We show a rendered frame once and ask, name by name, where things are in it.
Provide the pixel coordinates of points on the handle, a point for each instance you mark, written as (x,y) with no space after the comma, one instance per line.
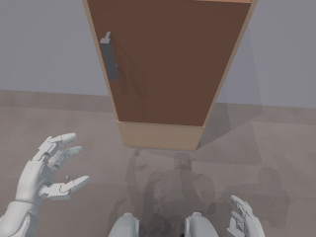
(108,55)

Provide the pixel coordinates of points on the robot right hand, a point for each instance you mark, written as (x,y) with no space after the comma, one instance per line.
(248,224)

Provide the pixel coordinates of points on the right robot thigh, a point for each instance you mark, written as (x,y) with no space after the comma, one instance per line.
(198,226)

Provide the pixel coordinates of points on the left robot thigh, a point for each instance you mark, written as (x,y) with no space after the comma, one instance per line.
(125,226)

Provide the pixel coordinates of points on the left robot forearm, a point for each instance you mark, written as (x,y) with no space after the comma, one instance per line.
(20,219)

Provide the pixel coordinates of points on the robot left hand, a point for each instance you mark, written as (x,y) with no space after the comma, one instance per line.
(31,186)

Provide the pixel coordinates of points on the robot thigh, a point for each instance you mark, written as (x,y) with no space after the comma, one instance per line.
(125,226)
(198,226)

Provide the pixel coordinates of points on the cupboard door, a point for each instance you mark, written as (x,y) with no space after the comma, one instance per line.
(171,55)

